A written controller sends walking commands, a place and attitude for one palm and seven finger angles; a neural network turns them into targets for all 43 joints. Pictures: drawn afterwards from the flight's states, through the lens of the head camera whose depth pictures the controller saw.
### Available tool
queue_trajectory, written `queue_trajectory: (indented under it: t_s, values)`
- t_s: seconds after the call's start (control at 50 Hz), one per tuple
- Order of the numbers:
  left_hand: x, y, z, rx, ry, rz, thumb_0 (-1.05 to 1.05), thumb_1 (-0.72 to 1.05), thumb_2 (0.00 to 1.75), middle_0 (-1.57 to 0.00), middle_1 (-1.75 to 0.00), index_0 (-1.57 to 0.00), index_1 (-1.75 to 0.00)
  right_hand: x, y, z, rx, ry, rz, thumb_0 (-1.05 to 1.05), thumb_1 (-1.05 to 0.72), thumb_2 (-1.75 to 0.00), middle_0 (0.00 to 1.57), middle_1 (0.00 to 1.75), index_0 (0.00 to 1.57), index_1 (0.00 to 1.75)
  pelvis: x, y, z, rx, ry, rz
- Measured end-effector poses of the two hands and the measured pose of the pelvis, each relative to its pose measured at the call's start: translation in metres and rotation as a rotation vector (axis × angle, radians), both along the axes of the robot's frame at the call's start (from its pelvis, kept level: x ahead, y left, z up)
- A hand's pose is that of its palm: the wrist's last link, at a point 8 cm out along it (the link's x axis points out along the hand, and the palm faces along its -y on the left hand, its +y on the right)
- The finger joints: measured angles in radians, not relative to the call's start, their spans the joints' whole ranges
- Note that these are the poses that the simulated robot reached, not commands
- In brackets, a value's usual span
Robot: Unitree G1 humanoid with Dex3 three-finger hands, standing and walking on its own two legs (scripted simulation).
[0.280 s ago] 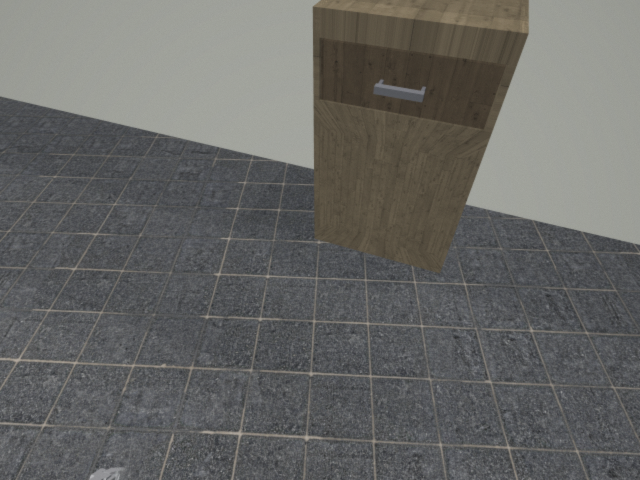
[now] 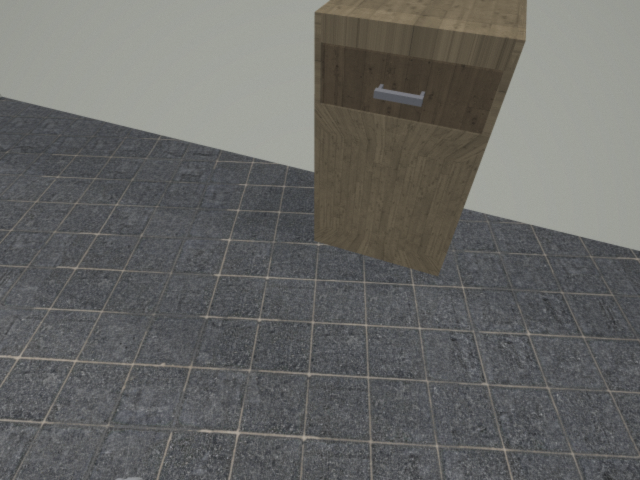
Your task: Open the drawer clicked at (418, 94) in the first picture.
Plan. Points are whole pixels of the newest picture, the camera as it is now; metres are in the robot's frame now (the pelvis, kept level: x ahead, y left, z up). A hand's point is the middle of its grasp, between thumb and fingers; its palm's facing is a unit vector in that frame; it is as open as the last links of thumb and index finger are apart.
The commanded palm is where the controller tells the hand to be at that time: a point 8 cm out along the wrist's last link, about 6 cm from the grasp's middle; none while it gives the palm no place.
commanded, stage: stand and wait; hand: left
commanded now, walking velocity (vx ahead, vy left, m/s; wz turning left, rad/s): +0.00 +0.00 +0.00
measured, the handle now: (399, 93) +1.12 -0.17 -0.03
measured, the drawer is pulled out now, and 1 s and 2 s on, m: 0.00 0.00 0.00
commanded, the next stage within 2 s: look at it before walking up in 0.54 s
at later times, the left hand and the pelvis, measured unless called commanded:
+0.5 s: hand out of the picture +0.06 +0.24 -0.15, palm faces -0.03 -0.94 -0.34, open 7.4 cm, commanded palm none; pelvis -0.01 -0.01 +0.00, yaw +0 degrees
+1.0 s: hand out of the picture +0.07 +0.24 -0.15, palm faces -0.04 -0.94 -0.34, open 7.4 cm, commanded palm none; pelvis +0.00 -0.01 +0.00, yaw +0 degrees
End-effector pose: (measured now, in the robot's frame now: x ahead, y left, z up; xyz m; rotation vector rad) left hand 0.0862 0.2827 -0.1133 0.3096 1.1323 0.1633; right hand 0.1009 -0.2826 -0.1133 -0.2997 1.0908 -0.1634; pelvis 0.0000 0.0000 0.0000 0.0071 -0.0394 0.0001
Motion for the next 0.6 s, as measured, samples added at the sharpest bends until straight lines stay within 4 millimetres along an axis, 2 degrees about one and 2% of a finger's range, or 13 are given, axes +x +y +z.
queue_trajectory:
  t_s: [0.2,0.34,0.46,0.6]
  values:
    - [-0.028,0.002,-0.004,0.008,0.073,0.024,0.00,0.91,0.90,-0.20,-0.30,-0.20,-0.30,-0.034,-0.012,-0.004,-0.015,0.089,-0.035,0.01,-0.90,-0.90,0.20,0.30,0.20,0.30,-0.006,-0.004,0.002,-0.003,-0.002,0.000]
    - [-0.037,0.006,-0.003,0.019,0.099,0.030,0.00,0.91,0.90,-0.20,-0.30,-0.20,-0.30,-0.051,-0.017,-0.006,-0.020,0.133,-0.050,0.01,-0.90,-0.90,0.20,0.30,0.20,0.30,-0.009,-0.005,0.002,-0.003,-0.002,-0.001]
    - [-0.036,0.006,-0.002,0.024,0.095,0.027,0.00,0.91,0.90,-0.20,-0.30,-0.20,-0.30,-0.055,-0.017,-0.007,-0.016,0.141,-0.054,0.01,-0.90,-0.90,0.20,0.30,0.20,0.30,-0.010,-0.006,0.003,-0.002,0.000,-0.001]
    - [-0.028,0.004,0.000,0.023,0.076,0.019,0.00,0.91,0.90,-0.20,-0.30,-0.20,-0.30,-0.051,-0.016,-0.007,-0.009,0.128,-0.051,0.01,-0.90,-0.90,0.20,0.30,0.20,0.30,-0.009,-0.006,0.003,-0.002,0.001,-0.003]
